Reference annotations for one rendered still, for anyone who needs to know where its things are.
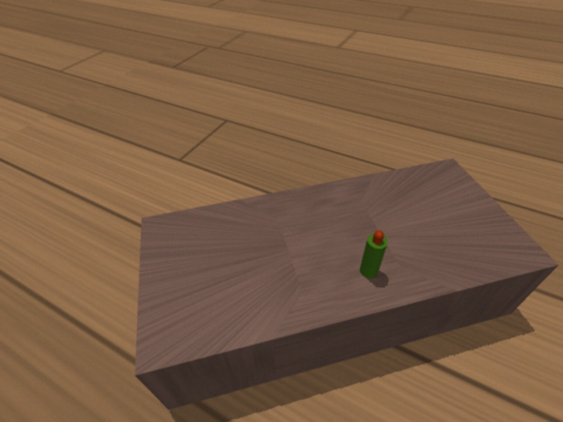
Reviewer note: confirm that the bottle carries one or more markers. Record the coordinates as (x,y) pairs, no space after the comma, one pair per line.
(373,254)

